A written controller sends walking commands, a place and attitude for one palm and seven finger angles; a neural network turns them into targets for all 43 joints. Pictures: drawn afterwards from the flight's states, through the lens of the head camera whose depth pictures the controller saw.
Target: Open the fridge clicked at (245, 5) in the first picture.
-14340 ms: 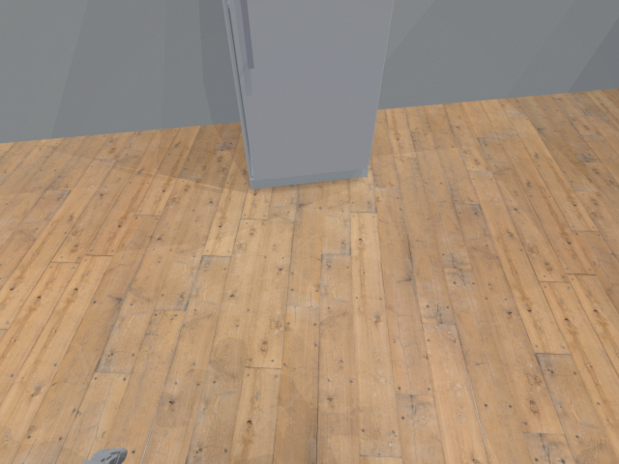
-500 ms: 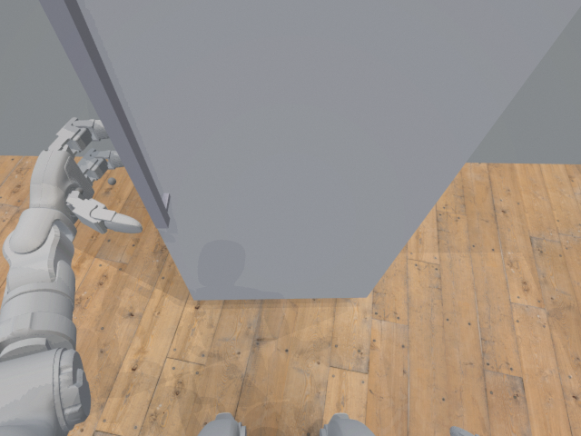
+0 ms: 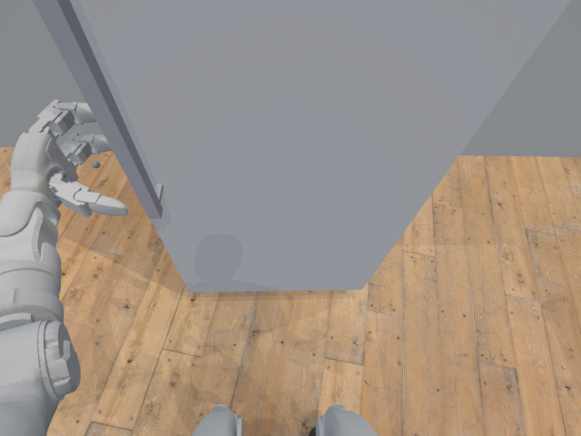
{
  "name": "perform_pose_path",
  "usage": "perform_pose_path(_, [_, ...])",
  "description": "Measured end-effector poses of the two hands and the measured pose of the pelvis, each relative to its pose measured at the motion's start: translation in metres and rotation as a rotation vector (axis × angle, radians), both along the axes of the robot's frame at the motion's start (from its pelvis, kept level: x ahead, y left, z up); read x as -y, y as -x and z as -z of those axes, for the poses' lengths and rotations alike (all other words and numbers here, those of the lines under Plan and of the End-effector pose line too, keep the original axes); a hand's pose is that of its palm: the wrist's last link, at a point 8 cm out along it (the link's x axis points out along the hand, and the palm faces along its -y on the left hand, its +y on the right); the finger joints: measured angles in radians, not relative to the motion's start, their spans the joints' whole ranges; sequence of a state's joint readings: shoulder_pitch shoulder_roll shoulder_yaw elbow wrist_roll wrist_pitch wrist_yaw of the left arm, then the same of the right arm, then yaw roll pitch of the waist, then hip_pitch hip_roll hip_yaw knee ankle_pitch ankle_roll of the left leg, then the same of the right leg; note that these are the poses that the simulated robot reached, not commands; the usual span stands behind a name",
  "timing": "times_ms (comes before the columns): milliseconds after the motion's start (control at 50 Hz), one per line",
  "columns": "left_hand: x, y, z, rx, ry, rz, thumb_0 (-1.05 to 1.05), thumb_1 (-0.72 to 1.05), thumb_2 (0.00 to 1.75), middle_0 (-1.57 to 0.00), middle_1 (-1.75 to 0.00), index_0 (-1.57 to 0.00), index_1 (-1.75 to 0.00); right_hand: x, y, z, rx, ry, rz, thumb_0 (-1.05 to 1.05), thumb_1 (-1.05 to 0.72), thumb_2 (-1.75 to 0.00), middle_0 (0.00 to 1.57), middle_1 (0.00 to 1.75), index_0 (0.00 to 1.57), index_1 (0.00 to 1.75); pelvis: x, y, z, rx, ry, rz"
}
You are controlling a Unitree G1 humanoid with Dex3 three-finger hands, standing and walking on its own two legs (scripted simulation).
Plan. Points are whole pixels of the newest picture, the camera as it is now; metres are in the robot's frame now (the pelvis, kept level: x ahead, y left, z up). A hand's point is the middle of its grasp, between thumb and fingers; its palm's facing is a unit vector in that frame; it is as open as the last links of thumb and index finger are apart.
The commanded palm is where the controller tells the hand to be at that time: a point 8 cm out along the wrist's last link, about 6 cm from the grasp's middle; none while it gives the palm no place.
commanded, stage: slide the fingers in behind the handle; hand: left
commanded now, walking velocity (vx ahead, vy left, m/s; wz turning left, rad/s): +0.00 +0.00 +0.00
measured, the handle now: (114, 108) +0.49 +0.21 +0.14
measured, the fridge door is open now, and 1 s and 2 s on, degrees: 0 0 0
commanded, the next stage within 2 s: grip the handle and tug to test in 1.86 s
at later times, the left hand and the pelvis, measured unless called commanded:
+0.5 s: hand (104, 171) +0.44 +0.24 +0.08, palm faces -0.02 -1.00 +0.01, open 13.9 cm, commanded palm +0.41 +0.28 +0.09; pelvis +0.00 +0.01 +0.00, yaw -1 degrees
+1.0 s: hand (127, 173) +0.43 +0.20 +0.09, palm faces -0.01 -1.00 -0.01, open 14.0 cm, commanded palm +0.41 +0.25 +0.09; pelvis +0.01 +0.00 +0.01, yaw +0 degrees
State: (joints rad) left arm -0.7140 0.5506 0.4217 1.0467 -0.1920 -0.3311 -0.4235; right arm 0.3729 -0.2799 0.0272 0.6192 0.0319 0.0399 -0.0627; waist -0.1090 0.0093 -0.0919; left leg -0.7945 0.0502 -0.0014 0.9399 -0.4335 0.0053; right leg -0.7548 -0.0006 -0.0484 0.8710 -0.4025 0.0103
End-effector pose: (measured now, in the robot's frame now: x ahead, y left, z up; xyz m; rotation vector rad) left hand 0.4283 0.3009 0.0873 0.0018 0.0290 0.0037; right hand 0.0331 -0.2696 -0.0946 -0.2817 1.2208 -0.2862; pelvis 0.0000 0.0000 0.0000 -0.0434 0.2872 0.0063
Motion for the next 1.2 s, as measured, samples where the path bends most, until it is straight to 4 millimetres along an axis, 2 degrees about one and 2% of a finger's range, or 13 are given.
perform_pose_path(160, [-0.003,-0.003,0.0,-0.003,-0.001,0.01,-0.02,-0.5,0.3,-0.34,-1.23,-0.36,-1.25,-0.003,0.01,0.001,-0.019,0.004,0.003,0.0,-0.91,-0.89,0.2,0.3,0.2,0.3,-0.002,0.004,0.002,-0.007,0.005,-0.004])
perform_pose_path(320, [-0.002,-0.003,0.0,0.002,0.001,0.014,-0.02,-0.5,0.3,-0.34,-1.22,-0.35,-1.24,-0.01,0.008,0.001,-0.007,-0.01,0.0,0.0,-0.91,-0.89,0.2,0.3,0.2,0.3,-0.006,0.005,0.002,-0.01,0.005,0.002])
perform_pose_path(500, [0.01,0.005,0.006,0.001,0.014,0.019,-0.02,-0.5,0.3,-0.31,-1.2,-0.31,-1.21,-0.018,-0.01,-0.002,0.054,-0.034,0.002,0.0,-0.91,-0.89,0.2,0.3,0.2,0.3,-0.01,-0.001,-0.002,0.006,0.002,0.014])
perform_pose_path(680, [0.021,0.01,0.0,0.02,0.007,0.016,-0.02,-0.5,0.3,-0.31,-1.2,-0.3,-1.2,-0.022,-0.032,-0.004,0.104,-0.048,-0.023,0.0,-0.91,-0.89,0.2,0.3,0.2,0.3,-0.009,-0.006,-0.004,0.024,0.001,0.007])
perform_pose_path(820, [0.03,0.01,-0.001,0.01,0.002,0.015,-0.02,-0.5,0.3,-0.3,-1.2,-0.3,-1.2,-0.019,-0.041,-0.004,0.127,-0.056,-0.033,0.0,-0.91,-0.89,0.2,0.3,0.2,0.3,-0.007,-0.007,-0.005,0.029,-0.004,0.005])
perform_pose_path(980, [0.042,0.015,-0.002,0.013,-0.001,0.01,-0.02,-0.5,0.3,-0.3,-1.2,-0.3,-1.2,-0.014,-0.04,-0.003,0.125,-0.063,-0.032,0.0,-0.91,-0.89,0.2,0.3,0.2,0.3,-0.002,-0.006,-0.006,0.038,-0.01,0.004])
perform_pose_path(1200, [0.058,0.013,-0.003,0.017,-0.008,0.004,-0.02,-0.5,0.3,-0.31,-1.2,-0.3,-1.2,-0.006,-0.029,0.0,0.109,-0.064,-0.019,0.0,-0.91,-0.89,0.2,0.3,0.2,0.3,0.006,-0.002,-0.006,0.045,-0.017,0.003])
